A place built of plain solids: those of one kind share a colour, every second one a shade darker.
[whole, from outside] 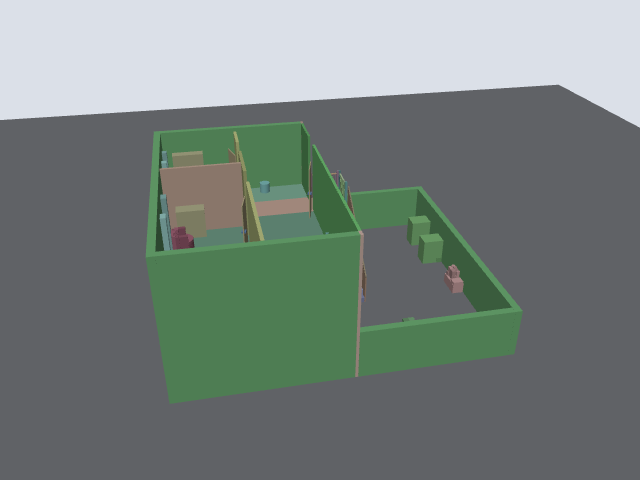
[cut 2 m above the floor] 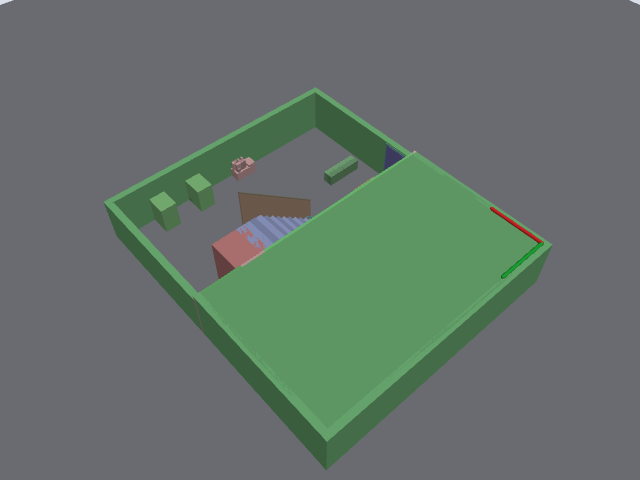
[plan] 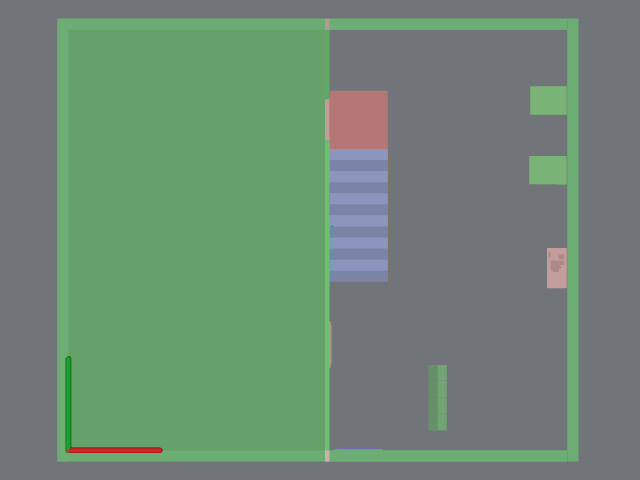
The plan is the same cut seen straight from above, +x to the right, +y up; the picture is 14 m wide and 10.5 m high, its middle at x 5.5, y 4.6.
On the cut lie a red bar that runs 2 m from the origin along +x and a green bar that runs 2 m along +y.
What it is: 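A house over a walled back yard; in the yard at the foot of the outdoor stair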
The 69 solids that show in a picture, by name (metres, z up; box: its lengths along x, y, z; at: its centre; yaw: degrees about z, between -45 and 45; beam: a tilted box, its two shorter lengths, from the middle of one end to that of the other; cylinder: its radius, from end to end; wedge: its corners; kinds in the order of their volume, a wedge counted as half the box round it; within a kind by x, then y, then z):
{
 "undercroft_block_1": {"box": [5.74, 9.45, 2.42], "at": [2.75, 4.6, 1.16]},
 "wall_1": {"box": [0.25, 9.7, 5.31], "at": [-0.12, 4.6, 2.61]},
 "wall_2": {"box": [5.96, 0.25, 5.31], "at": [2.73, -0.12, 2.61]},
 "wall_3": {"box": [5.96, 0.25, 5.31], "at": [2.73, 9.32, 2.61]},
 "wall_4": {"box": [5.2, 0.25, 1.85], "at": [8.31, -0.12, 0.88]},
 "wall_5": {"box": [5.2, 0.25, 1.85], "at": [8.31, 9.32, 0.88]},
 "wall_6": {"box": [0.25, 9.7, 1.85], "at": [11.03, 4.6, 0.88]},
 "step_1": {"box": [1.27, 0.73, 0.25], "at": [6.35, 4.05, 0.07]},
 "step_2": {"box": [1.27, 0.73, 0.44], "at": [6.35, 4.29, 0.17]},
 "step_3": {"box": [1.27, 0.73, 0.64], "at": [6.35, 4.53, 0.27]},
 "step_4": {"box": [1.27, 0.73, 0.83], "at": [6.35, 4.78, 0.37]},
 "step_5": {"box": [1.27, 0.73, 1.03], "at": [6.35, 5.02, 0.47]},
 "step_6": {"box": [1.27, 0.73, 1.23], "at": [6.35, 5.26, 0.56]},
 "step_7": {"box": [1.27, 0.73, 1.42], "at": [6.35, 5.5, 0.66]},
 "step_8": {"box": [1.27, 0.73, 1.62], "at": [6.35, 5.74, 0.76]},
 "step_9": {"box": [1.27, 0.73, 1.81], "at": [6.35, 5.99, 0.86]},
 "step_10": {"box": [1.27, 0.73, 2.01], "at": [6.35, 6.23, 0.95]},
 "step_11": {"box": [1.27, 0.73, 2.21], "at": [6.35, 6.47, 1.05]},
 "step_12": {"box": [1.27, 0.54, 2.4], "at": [6.35, 6.62, 1.15]},
 "upper_floor_1": {"box": [3.1, 6.11, 0.18], "at": [1.43, 2.93, 2.46]},
 "upper_floor_2": {"box": [2.65, 6.73, 0.18], "at": [4.28, 3.24, 2.46]},
 "upper_floor_3": {"box": [2.65, 1.46, 0.18], "at": [4.28, 8.59, 2.46]},
 "stair_wall_1": {"box": [0.1, 6.78, 5.31], "at": [5.66, 3.39, 2.61]},
 "stair_wall_2": {"box": [0.1, 1.52, 5.31], "at": [5.66, 8.44, 2.61]},
 "head_base_1": {"box": [1.27, 1.28, 2.5], "at": [6.35, 7.23, 1.2]},
 "upper_partition_1": {"box": [0.12, 4.29, 2.61], "at": [2.91, 2.15, 3.8]},
 "upper_partition_2": {"box": [0.12, 1.91, 2.61], "at": [2.91, 6.15, 3.8]},
 "upper_partition_3": {"box": [0.12, 1.19, 2.61], "at": [2.91, 8.6, 3.8]},
 "slotfit_bedroom_storage_1": {"box": [1.01, 0.49, 1.15], "at": [0.89, 5.64, 3.07]},
 "slotfit_bedroom_storage_2": {"box": [1.2, 0.36, 1.94], "at": [0.96, 8.93, 3.47]},
 "bin_1": {"box": [0.82, 0.62, 1.08], "at": [10.49, 6.13, 0.49]},
 "bin_2": {"box": [0.8, 0.62, 1.14], "at": [10.5, 7.65, 0.52]},
 "upper_floor_head_1": {"box": [4.02, 1.28, 0.18], "at": [4.97, 7.23, 2.46]},
 "upper_split_wall_1": {"box": [2.85, 0.12, 2.61], "at": [1.42, 5.97, 3.8]},
 "curtains_1": {"box": [0.19, 0.33, 2.12], "at": [0.09, 3.11, 3.67]},
 "curtains_2": {"box": [0.19, 0.33, 2.12], "at": [0.09, 4.53, 3.67]},
 "curtains_3": {"box": [0.19, 0.23, 2.13], "at": [0.09, 8.5, 3.67]},
 "slotfit_bedroom_seat_1": {"box": [0.1, 0.1, 0.79], "at": [0.27, 4.33, 2.89]},
 "slotfit_bedroom_seat_2": {"box": [0.12, 0.17, 0.79], "at": [0.38, 4.29, 2.89]},
 "slotfit_bedroom_seat_3": {"cylinder": 0.38, "from": [0.54, 4.59, 2.5], "to": [0.54, 4.59, 3.01]},
 "slotfit_bedroom_seat_4": {"box": [0.25, 0.14, 0.79], "at": [0.54, 4.9, 2.89]},
 "slotfit_bedroom_seat_5": {"box": [0.3, 0.15, 0.79], "at": [0.59, 4.28, 2.89]},
 "bench_1": {"box": [0.21, 0.37, 0.49], "at": [7.97, 0.61, 0.2]},
 "bench_2": {"box": [0.21, 0.36, 0.49], "at": [7.97, 0.98, 0.2]},
 "bench_3": {"box": [0.21, 0.36, 0.49], "at": [7.97, 1.34, 0.2]},
 "bench_4": {"box": [0.21, 0.35, 0.49], "at": [7.97, 1.7, 0.2]},
 "bench_5": {"box": [0.2, 0.37, 0.49], "at": [8.18, 0.61, 0.2]},
 "bench_6": {"box": [0.2, 0.36, 0.49], "at": [8.18, 0.98, 0.2]},
 "bench_7": {"box": [0.2, 0.36, 0.49], "at": [8.18, 1.34, 0.2]},
 "bench_8": {"box": [0.2, 0.35, 0.49], "at": [8.18, 1.7, 0.2]},
 "planter_1": {"box": [0.12, 0.2, 0.79], "at": [10.61, 4.25, 0.34]},
 "planter_2": {"box": [0.15, 0.23, 0.79], "at": [10.62, 4.04, 0.34]},
 "planter_3": {"box": [0.4, 0.31, 0.54], "at": [10.67, 3.7, 0.22]},
 "planter_4": {"box": [0.43, 0.88, 0.43], "at": [10.68, 3.99, 0.17]},
 "back_wall_end_1": {"box": [0.1, 0.25, 5.31], "at": [5.66, -0.12, 2.61]},
 "back_wall_end_2": {"box": [0.1, 0.25, 5.31], "at": [5.66, 9.32, 2.61]},
 "guard_panel_1": {"wedge": [[6.98, 3.69, -0.05], [6.98, 3.69, 1.1], [6.98, 6.59, -0.05], [6.98, 6.59, 3.45], [7.03, 3.69, -0.05], [7.03, 3.69, 1.1], [7.03, 6.59, -0.05], [7.03, 6.59, 3.45]]},
 "back_wall_sill_1": {"box": [0.1, 0.9, 2.42], "at": [5.66, 7.23, 1.16]},
 "doorleaf_door_1": {"box": [0.042, 0.84, 2.08], "at": [2.68, 8.37, 3.54], "yaw": 14.3},
 "doorleaf_door_2": {"box": [0.041, 0.83, 2.07], "at": [2.69, 3.94, 3.53], "yaw": -12.4},
 "doorleaf_door_3": {"box": [0.039, 0.83, 2.08], "at": [5.45, 6.42, 3.54], "yaw": -14.8},
 "guard_cap_1": {"wedge": [[6.99, 3.69, 1.1], [6.99, 3.69, 1.15], [6.99, 6.59, 3.45], [6.99, 6.59, 3.5], [7.03, 3.69, 1.1], [7.03, 3.69, 1.15], [7.03, 6.59, 3.45], [7.03, 6.59, 3.5]]},
 "undercroft_leaf_1": {"box": [0.05, 0.88, 2.0], "at": [5.73, 2.31, 0.95]},
 "yard_gate_leaf_1": {"box": [0.92, 0.05, 1.75], "at": [6.35, 0.03, 0.82]},
 "undercroft_frame_1": {"box": [0.03, 1.02, 2.06], "at": [5.72, 2.31, 0.98]},
 "clutter_clhall_1": {"cylinder": 0.2, "from": [3.97, 8.79, 2.5], "to": [3.97, 8.79, 2.94]},
 "yard_gate_frame_1": {"box": [1.06, 0.03, 1.81], "at": [6.35, 0.01, 0.85]},
 "headland_ahead_guard_newel_1": {"box": [0.09, 0.09, 1.15], "at": [6.84, 7.82, 3.07]},
 "headland_side_guard_newel_1": {"box": [0.09, 0.09, 1.15], "at": [6.93, 6.7, 3.07]}
}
